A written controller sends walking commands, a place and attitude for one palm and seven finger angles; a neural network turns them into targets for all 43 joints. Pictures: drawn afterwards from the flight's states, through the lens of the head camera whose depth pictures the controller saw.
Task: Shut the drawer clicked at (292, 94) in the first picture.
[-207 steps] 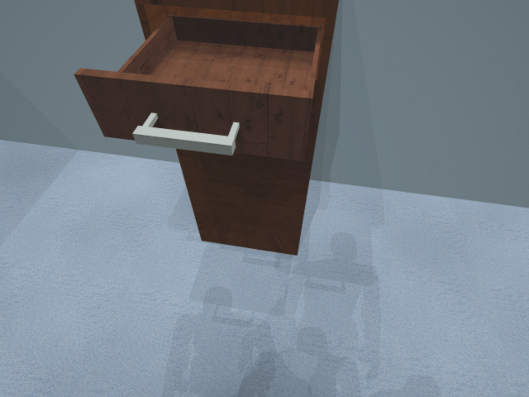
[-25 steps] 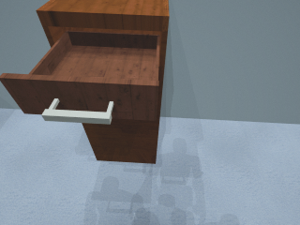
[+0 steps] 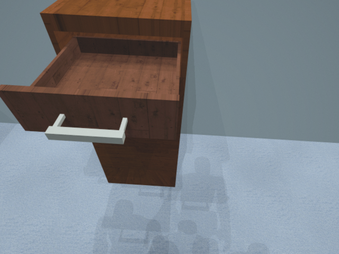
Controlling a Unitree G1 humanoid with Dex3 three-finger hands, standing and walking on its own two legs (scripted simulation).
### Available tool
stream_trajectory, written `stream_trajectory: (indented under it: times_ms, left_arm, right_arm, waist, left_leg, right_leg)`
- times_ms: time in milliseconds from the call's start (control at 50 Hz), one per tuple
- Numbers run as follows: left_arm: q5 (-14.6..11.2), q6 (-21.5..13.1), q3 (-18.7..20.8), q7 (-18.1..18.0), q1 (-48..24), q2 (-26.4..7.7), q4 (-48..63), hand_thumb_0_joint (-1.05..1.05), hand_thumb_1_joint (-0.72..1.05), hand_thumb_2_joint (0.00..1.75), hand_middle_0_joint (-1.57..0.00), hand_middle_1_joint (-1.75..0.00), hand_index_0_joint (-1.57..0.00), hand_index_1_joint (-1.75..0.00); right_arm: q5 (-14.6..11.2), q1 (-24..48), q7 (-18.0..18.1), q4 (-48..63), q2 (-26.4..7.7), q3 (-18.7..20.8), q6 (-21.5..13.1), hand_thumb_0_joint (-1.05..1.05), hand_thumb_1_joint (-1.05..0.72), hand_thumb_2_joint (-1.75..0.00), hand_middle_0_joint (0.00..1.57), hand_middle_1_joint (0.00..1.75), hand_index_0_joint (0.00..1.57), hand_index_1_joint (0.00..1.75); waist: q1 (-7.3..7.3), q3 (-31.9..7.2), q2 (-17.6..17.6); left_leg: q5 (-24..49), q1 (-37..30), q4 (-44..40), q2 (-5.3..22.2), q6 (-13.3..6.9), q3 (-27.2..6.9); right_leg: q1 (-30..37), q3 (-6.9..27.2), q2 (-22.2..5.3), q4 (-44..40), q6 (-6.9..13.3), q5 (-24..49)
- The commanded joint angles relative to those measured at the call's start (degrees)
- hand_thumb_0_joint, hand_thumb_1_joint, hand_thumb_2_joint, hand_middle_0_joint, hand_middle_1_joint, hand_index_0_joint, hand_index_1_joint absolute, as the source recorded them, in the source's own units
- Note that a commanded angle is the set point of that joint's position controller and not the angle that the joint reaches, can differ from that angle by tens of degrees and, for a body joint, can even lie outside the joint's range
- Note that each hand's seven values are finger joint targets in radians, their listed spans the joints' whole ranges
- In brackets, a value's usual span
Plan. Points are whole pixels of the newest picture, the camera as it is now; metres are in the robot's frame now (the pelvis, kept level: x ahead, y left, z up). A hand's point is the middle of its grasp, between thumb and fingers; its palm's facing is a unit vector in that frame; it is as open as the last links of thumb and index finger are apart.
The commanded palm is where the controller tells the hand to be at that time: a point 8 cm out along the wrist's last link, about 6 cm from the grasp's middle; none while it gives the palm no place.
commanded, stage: shuffle to correct the standing spot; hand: left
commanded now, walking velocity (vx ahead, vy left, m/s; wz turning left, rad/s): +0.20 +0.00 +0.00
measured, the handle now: (89, 127) +0.34 +0.21 +0.14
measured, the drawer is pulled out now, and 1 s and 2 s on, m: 0.29 0.29 0.29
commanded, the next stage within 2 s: come to a stop and stand still in 0.04 s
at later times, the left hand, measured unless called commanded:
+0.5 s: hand out of the picture +0.05 +0.17 -0.18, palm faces +0.02 -0.98 -0.19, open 7.3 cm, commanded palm none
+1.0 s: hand out of the picture +0.06 +0.20 -0.16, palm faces -0.02 -0.96 -0.28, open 7.4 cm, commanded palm none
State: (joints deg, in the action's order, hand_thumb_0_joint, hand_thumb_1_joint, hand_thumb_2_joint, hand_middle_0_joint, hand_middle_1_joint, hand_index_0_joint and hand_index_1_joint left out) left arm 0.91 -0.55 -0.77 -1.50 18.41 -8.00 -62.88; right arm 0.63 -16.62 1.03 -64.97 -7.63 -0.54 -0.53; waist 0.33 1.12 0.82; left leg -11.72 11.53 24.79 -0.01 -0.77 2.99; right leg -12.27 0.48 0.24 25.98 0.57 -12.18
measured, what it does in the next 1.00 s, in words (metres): stands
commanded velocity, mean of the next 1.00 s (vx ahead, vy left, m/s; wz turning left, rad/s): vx -0.02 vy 0.00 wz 0.00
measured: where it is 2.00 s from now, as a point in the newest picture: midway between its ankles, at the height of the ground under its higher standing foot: outside the picture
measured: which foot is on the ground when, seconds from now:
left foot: down 0.00-1.00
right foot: down 0.00-1.00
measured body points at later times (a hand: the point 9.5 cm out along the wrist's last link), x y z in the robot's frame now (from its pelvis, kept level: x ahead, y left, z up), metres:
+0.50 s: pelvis +0.04 +0.00 -0.01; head +0.07 +0.00 +0.44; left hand +0.05 +0.22 -0.17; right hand +0.05 -0.22 -0.16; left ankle +0.02 +0.11 -0.74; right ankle +0.02 -0.11 -0.74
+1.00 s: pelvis +0.01 +0.00 +0.00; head +0.01 -0.03 +0.45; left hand +0.06 +0.25 -0.14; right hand +0.04 -0.24 -0.17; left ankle +0.02 +0.11 -0.74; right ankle +0.02 -0.11 -0.74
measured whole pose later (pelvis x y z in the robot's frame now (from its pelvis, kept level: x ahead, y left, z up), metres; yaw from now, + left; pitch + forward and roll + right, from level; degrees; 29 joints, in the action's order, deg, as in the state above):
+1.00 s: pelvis +0.01 +0.00 +0.00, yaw -1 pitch -1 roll +1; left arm 0.8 0.2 -1.1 -0.9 14.3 -12.0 -56.9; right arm 0.9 -15.3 0.1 -58.1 -12.2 -0.3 -0.3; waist -0.2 1.0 -2.1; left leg -13.0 12.3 26.3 -0.4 -0.8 3.9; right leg -14.4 1.4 -0.1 29.9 0.7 -14.5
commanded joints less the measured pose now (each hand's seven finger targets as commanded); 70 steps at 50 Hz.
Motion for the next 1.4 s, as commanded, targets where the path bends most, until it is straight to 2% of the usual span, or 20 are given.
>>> stream_trajectory:
  times_ms: [0, 120, 160, 260, 300, 340, 460, 540, 560, 580, 600, 620, 640, 660, 680, 720, 820, 1120, 1280, 1380]
  left_arm:
    - [0.54, -0.24, 1.95, 0.07, 5.11, -4.93, 2.1, 0.0, 0.9, 0.9, -0.2, -0.3, -0.2, -0.3]
    - [0.28, -1.04, 2.55, 0.63, 6.51, -4.96, 2.63, 0.0, 0.9, 0.9, -0.2, -0.3, -0.2, -0.3]
    - [0.28, -1.03, 2.38, 0.4, 5.75, -4.45, 2.79, 0.0, 0.9, 0.9, -0.2, -0.3, -0.2, -0.3]
    - [-0.31, -1.87, 1.38, -0.72, 6.99, -3.6, 0.93, 0.0, 0.9, 0.9, -0.2, -0.3, -0.2, -0.3]
    - [-0.53, -1.9, 1.46, -1.16, 6.76, -5.16, 1.03, 0.0, 0.9, 0.9, -0.2, -0.3, -0.2, -0.3]
    - [-0.39, -1.44, 1.71, -1.52, 5.91, -5.54, 1.97, 0.0, 0.9, 0.9, -0.2, -0.3, -0.2, -0.3]
    - [-0.19, -0.01, 2.52, -1.63, 2.37, -5.97, 4.9, 0.0, 0.9, 0.9, -0.2, -0.3, -0.2, -0.3]
    - [0.0, 0.11, 2.31, -1.31, 0.96, -6.31, 5.6, 0.0, 0.9, 0.9, -0.2, -0.3, -0.2, -0.3]
    - [0.29, -0.75, 2.98, -3.19, 4.66, -9.48, 4.21, 0.0, 0.9, 0.9, -0.2, -0.3, -0.2, -0.3]
    - [0.0, -1.14, 2.97, -2.76, 0.92, -11.78, 7.68, 0.0, 0.9, 0.9, -0.2, -0.3, -0.2, -0.3]
    - [0.02, -1.17, 2.54, -2.38, -1.57, -10.91, 8.6, 0.0, 0.9, 0.9, -0.2, -0.3, -0.2, -0.3]
    - [0.1, -1.13, 2.33, -2.14, -3.17, -10.57, 9.7, 0.0, 0.9, 0.9, -0.2, -0.3, -0.2, -0.3]
    - [0.05, -0.93, 2.32, -1.87, -4.02, -10.26, 10.54, 0.0, 0.9, 0.9, -0.2, -0.3, -0.2, -0.3]
    - [-0.04, -0.57, 2.11, -1.61, -3.77, -10.02, 10.56, 0.0, 0.9, 0.9, -0.2, -0.3, -0.2, -0.3]
    - [0.07, -0.2, 1.98, -1.39, -3.55, -9.83, 10.35, 0.0, 0.9, 0.9, -0.2, -0.3, -0.2, -0.3]
    - [0.14, -0.11, 1.53, -0.87, -3.28, -9.79, 9.98, 0.0, 0.9, 0.9, -0.2, -0.3, -0.2, -0.3]
    - [0.09, -0.28, 1.64, -0.22, -3.83, -11.34, 10.21, 0.0, 0.9, 0.9, -0.2, -0.3, -0.2, -0.3]
    - [-0.4, -1.31, 1.39, 0.15, -3.77, -12.16, 4.93, 0.0, 0.9, 0.9, -0.2, -0.3, -0.2, -0.3]
    - [-0.44, -1.48, 1.21, 0.0, -3.51, -11.66, 2.33, 0.0, 0.9, 0.9, -0.2, -0.3, -0.2, -0.3]
    - [-0.38, -1.43, 1.16, -0.02, -3.62, -11.38, 1.82, 0.0, 0.9, 0.9, -0.2, -0.3, -0.2, -0.3]
  right_arm:
    - [0.78, -3.3, -0.15, 2.17, -6.51, 1.89, 0.23, 0.0, -0.9, -0.9, 0.2, 0.3, 0.2, 0.3]
    - [0.68, -4.21, -0.19, 3.12, -5.55, 1.86, -0.9, 0.0, -0.9, -0.9, 0.2, 0.3, 0.2, 0.3]
    - [0.45, -4.43, 0.01, 3.04, -4.91, 1.54, -1.07, 0.0, -0.9, -0.9, 0.2, 0.3, 0.2, 0.3]
    - [-0.12, -5.68, 1.31, 1.47, -4.72, 0.61, -2.44, 0.0, -0.9, -0.9, 0.2, 0.3, 0.2, 0.3]
    - [-0.45, -5.19, 1.78, 1.72, -5.22, 0.95, -2.21, 0.0, -0.9, -0.9, 0.2, 0.3, 0.2, 0.3]
    - [-0.6, -4.68, 1.97, 2.4, -5.02, 1.44, -1.71, 0.0, -0.9, -0.9, 0.2, 0.3, 0.2, 0.3]
    - [-0.23, -2.16, 1.91, 4.41, -6.26, 2.66, -0.36, 0.0, -0.9, -0.9, 0.2, 0.3, 0.2, 0.3]
    - [-0.17, 0.49, 1.21, 5.39, -5.93, 2.66, -0.16, 0.0, -0.9, -0.9, 0.2, 0.3, 0.2, 0.3]
    - [-1.09, 4.91, 0.76, 9.79, -10.2, 3.4, -0.69, 0.0, -0.9, -0.9, 0.2, 0.3, 0.2, 0.3]
    - [-0.6, 2.02, 0.13, 11.55, -6.77, 3.14, -0.07, 0.0, -0.9, -0.9, 0.2, 0.3, 0.2, 0.3]
    - [-0.5, 1.53, 0.04, 11.63, -5.79, 2.8, 0.29, 0.0, -0.9, -0.9, 0.2, 0.3, 0.2, 0.3]
    - [-0.26, -0.07, -0.13, 11.74, -5.94, 2.69, 0.19, 0.0, -0.9, -0.9, 0.2, 0.3, 0.2, 0.3]
    - [0.25, -1.32, -0.43, 11.38, -6.57, 2.63, -0.36, 0.0, -0.9, -0.9, 0.2, 0.3, 0.2, 0.3]
    - [0.44, 0.19, -0.4, 11.82, -7.6, 2.55, -0.59, 0.0, -0.9, -0.9, 0.2, 0.3, 0.2, 0.3]
    - [0.38, 1.33, -0.34, 12.57, -8.48, 2.4, -0.58, 0.0, -0.9, -0.9, 0.2, 0.3, 0.2, 0.3]
    - [0.3, 2.81, -0.38, 13.43, -9.92, 2.46, -0.42, 0.0, -0.9, -0.9, 0.2, 0.3, 0.2, 0.3]
    - [0.61, 1.72, -0.63, 12.34, -11.39, 2.34, -0.5, 0.0, -0.9, -0.9, 0.2, 0.3, 0.2, 0.3]
    - [0.18, 0.21, -0.08, 5.89, -11.41, 1.35, -1.62, 0.0, -0.9, -0.9, 0.2, 0.3, 0.2, 0.3]
    - [0.07, 0.63, 0.36, 3.55, -10.64, 1.05, -1.56, 0.0, -0.9, -0.9, 0.2, 0.3, 0.2, 0.3]
    - [0.09, 1.03, 0.49, 2.96, -10.26, 1.05, -1.39, 0.0, -0.9, -0.9, 0.2, 0.3, 0.2, 0.3]
  waist:
    - [0.27, 7.57, -0.47]
    - [0.27, 6.26, 0.46]
    - [-0.07, 8.21, -0.07]
    - [-0.07, -0.24, -0.86]
    - [-0.3, -2.3, -0.71]
    - [-0.34, -2.27, -0.34]
    - [-0.27, -2.45, -2.42]
    - [-0.01, -2.95, 0.31]
    - [1.13, -5.38, -1.67]
    - [-1.02, -6.45, 2.7]
    - [-1.86, -5.01, 3.87]
    - [-2.79, -3.09, 1.11]
    - [-2.57, -3.11, -6.13]
    - [-1.42, -0.55, -8.91]
    - [-0.66, 1.71, -6.66]
    - [-0.19, 5.05, -0.96]
    - [-0.54, 5.34, 1.14]
    - [-0.51, -0.42, 0.18]
    - [-0.42, -0.2, -0.36]
    - [-0.52, 0.52, -0.22]
  left_leg:
    - [-21.74, 6.79, -7.37, 5.05, -1.54, -7.05]
    - [-16.53, 5.67, -2.74, 4.15, -2.13, -5.38]
    - [-12.87, 5.31, -3.04, 4.3, -1.92, -5.55]
    - [24.72, -3.13, 1.44, 6.01, -1.6, -3.61]
    - [28.77, -4.98, 1.58, 5.88, -0.93, -3.42]
    - [30.83, -5.18, 1.76, 6.11, -0.88, -3.3]
    - [31.21, -5.67, 2.37, 7.45, -1.76, -4.18]
    - [17.09, -3.24, 1.03, 6.27, -1.48, -4.28]
    - [20.55, -3.4, 11.71, 7.95, 0.48, -1.79]
    - [-2.28, 2.34, 9.73, 3.39, 0.43, -1.95]
    - [-7.9, 1.71, 7.16, 2.61, 0.45, -1.78]
    - [-5.37, 0.19, 4.42, 2.92, 0.02, -2.62]
    - [1.15, -1.24, 1.68, 4.35, -0.68, -3.63]
    - [2.99, 1.52, -0.03, 6.44, -1.84, -6.62]
    - [0.24, 4.48, -2.34, 7.48, -2.64, -8.21]
    - [-8.78, 7.4, -4.56, 6.47, -2.48, -8.41]
    - [-12.91, 6.14, -6.33, 5.05, -1.96, -7.57]
    - [0.4, -0.66, -4.76, 5.41, -1.02, -5.13]
    - [4.19, -1.97, -4.14, 5.7, -0.48, -4.54]
    - [4.29, -2.3, -4.11, 5.71, -0.15, -4.15]
  right_leg:
    - [-6.4, 5.33, -3.76, -6.13, 2.05, -20.58]
    - [-5.68, 7.53, -4.94, -5.13, 4.14, -17.84]
    - [-6.78, 7.2, -4.64, -4.19, 3.94, -13.36]
    - [1.52, 4.15, -5.29, 1.28, 1.92, 22.52]
    - [3.75, 4.44, -6.21, 1.78, 1.51, 31.03]
    - [3.69, 4.43, -6.52, 3.05, 1.36, 33.56]
    - [0.15, 4.14, -5.61, 5.21, 1.16, 23.34]
    - [1.06, 5.29, -5.8, 1.98, 1.36, 17.88]
    - [1.12, 6.97, -9.12, 0.77, 0.57, 34.69]
    - [3.2, 10.95, -11.33, 0.23, 3.14, 23.45]
    - [-0.6, 11.42, -11.38, -1.29, 4.66, 11.42]
    - [-3.98, 10.3, -9.69, -1.04, 4.85, 4.79]
    - [-4.27, 7.6, -6.92, 1.57, 4.3, 3.38]
    - [-4.48, 5.28, -4.09, 2.38, 2.82, -0.53]
    - [-3.67, 3.79, -2.69, 2.32, 2.01, -3.89]
    - [-4.28, 4.9, -2.79, -0.25, 1.94, -7.73]
    - [-6.13, 6.69, -3.64, -3.24, 2.07, -12.35]
    - [-1.32, 7.15, -5.56, -4.7, 2.4, -1.17]
    - [0.54, 6.87, -5.95, -4.62, 2.47, 6.12]
    - [0.35, 7.07, -5.9, -5.28, 2.39, 6.67]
